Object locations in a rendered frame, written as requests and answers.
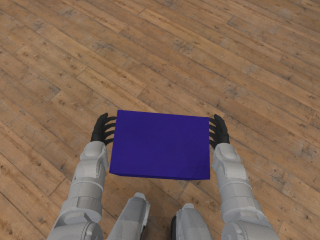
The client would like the left robot hand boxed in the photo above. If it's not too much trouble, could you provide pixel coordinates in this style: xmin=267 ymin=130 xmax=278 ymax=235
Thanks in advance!
xmin=90 ymin=112 xmax=117 ymax=146

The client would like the right robot hand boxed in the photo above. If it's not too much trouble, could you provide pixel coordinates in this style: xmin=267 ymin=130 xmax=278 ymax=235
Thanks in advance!
xmin=207 ymin=114 xmax=230 ymax=150

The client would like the carton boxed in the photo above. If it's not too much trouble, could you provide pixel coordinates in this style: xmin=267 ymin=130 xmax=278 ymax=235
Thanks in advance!
xmin=109 ymin=110 xmax=210 ymax=181

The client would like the robot left forearm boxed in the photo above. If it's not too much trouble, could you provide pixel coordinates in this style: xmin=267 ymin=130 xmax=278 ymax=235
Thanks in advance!
xmin=46 ymin=141 xmax=109 ymax=240

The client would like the robot left upper arm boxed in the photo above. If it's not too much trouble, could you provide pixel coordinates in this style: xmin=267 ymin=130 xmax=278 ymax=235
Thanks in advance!
xmin=47 ymin=221 xmax=104 ymax=240

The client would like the robot right upper arm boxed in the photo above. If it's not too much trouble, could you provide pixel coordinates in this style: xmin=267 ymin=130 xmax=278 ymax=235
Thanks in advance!
xmin=221 ymin=219 xmax=280 ymax=240

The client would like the right robot shin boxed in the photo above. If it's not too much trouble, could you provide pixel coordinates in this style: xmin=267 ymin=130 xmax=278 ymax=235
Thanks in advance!
xmin=176 ymin=203 xmax=194 ymax=240

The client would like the robot right thigh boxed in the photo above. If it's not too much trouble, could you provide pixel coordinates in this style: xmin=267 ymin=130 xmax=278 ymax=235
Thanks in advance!
xmin=176 ymin=208 xmax=214 ymax=240

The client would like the robot right forearm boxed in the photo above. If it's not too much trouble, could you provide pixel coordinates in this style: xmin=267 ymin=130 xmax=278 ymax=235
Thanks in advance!
xmin=212 ymin=143 xmax=276 ymax=233

